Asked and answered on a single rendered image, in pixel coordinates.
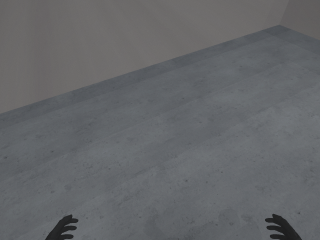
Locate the robot right hand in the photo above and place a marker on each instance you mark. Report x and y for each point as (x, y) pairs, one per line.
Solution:
(284, 227)

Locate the robot left hand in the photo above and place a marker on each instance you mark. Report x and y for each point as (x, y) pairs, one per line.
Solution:
(61, 227)

